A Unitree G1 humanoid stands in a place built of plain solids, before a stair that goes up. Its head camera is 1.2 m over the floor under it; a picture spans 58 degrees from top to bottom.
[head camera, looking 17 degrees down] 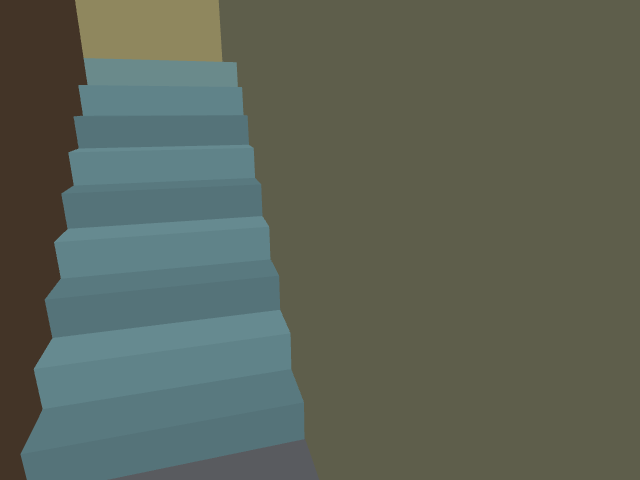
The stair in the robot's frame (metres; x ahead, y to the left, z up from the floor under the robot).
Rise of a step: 0.17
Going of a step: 0.22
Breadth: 0.91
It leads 16 degrees to the left of straight ahead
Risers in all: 9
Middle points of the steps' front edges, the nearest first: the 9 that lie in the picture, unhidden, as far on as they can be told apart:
1.22 0.50 0.17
1.44 0.56 0.33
1.65 0.62 0.50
1.86 0.68 0.66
2.07 0.74 0.83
2.28 0.80 0.99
2.50 0.86 1.16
2.71 0.92 1.32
2.95 0.99 1.49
